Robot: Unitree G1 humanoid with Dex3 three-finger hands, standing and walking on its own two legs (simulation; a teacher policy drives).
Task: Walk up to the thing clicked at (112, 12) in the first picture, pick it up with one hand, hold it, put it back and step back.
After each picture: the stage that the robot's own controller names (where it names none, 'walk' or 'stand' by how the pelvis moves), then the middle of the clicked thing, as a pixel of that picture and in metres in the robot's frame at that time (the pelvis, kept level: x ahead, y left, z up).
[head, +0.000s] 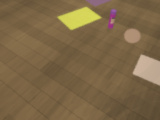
stand; (112, 19) +1.79 -0.45 -0.65
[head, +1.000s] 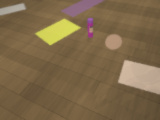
walk; (90, 28) +1.70 -0.02 -0.62
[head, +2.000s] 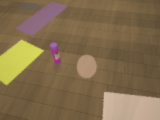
walk; (55, 53) +1.13 +0.29 -0.65
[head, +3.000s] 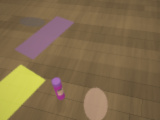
walk; (58, 89) +0.72 +0.26 -0.65
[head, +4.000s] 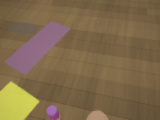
stand; (54, 116) +0.46 +0.24 -0.64
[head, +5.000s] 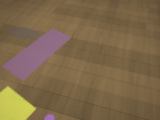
stand; out of the picture +0.44 +0.21 -0.66
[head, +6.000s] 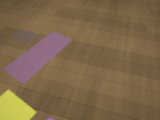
stand; out of the picture +0.42 +0.21 -0.66
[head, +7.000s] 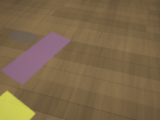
stand; out of the picture +0.41 +0.22 -0.66
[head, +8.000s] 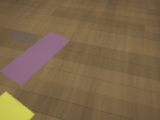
stand; out of the picture +0.40 +0.22 -0.66
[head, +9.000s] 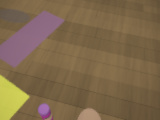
go down; (46, 114) +0.42 +0.22 -0.64
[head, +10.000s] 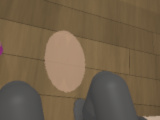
go down; out of the picture +0.48 +0.26 -0.22
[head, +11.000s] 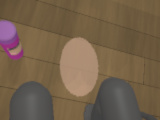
close in; (11, 43) +0.48 +0.25 -0.25
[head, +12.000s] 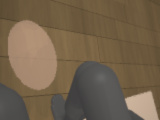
close in; out of the picture +0.47 +0.30 -0.16
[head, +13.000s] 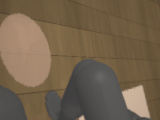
lift; out of the picture +0.45 +0.31 -0.16
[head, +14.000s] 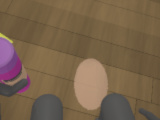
lift; (10, 71) +0.34 +0.22 -0.01
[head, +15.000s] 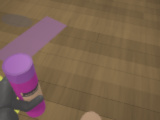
hold; (28, 90) +0.31 +0.17 +0.04
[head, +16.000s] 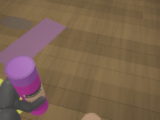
hold; (31, 90) +0.31 +0.17 +0.04
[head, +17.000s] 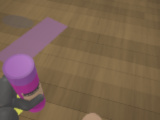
hold; (29, 88) +0.31 +0.17 +0.05
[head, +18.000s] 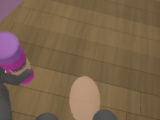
crouch; (16, 63) +0.40 +0.20 -0.01
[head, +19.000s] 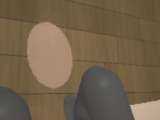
lower; out of the picture +0.48 +0.28 -0.12
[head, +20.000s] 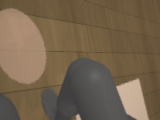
lower; out of the picture +0.47 +0.31 -0.17
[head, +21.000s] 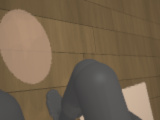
lower; out of the picture +0.46 +0.31 -0.17
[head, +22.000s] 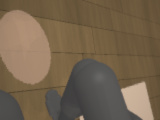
lower; out of the picture +0.45 +0.31 -0.17
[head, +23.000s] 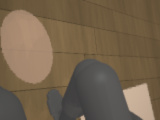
lower; out of the picture +0.45 +0.32 -0.16
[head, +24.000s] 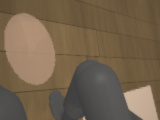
open; out of the picture +0.45 +0.30 -0.17
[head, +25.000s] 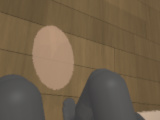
stand; out of the picture +0.45 +0.28 -0.19
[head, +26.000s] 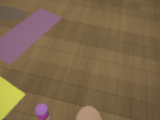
stand; (43, 115) +0.42 +0.20 -0.55
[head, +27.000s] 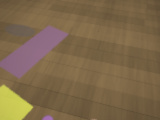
stand; out of the picture +0.42 +0.20 -0.60
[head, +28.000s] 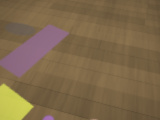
stand; out of the picture +0.41 +0.19 -0.60
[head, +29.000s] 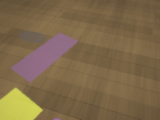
stand; out of the picture +0.43 +0.17 -0.65
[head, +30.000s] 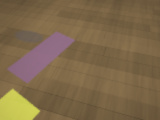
stand; out of the picture +0.41 +0.20 -0.66
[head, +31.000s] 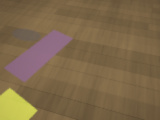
stand; out of the picture +0.40 +0.21 -0.66
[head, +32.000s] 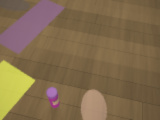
walk; (53, 98) +0.49 +0.17 -0.64
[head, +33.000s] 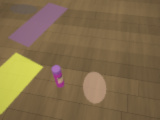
walk; (58, 77) +0.75 +0.24 -0.64
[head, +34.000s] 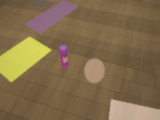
stand; (64, 56) +1.05 +0.20 -0.63
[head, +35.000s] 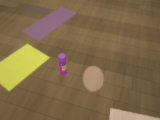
stand; (62, 64) +1.01 +0.17 -0.65
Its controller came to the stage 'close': yes
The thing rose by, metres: 0.69
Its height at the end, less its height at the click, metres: +0.00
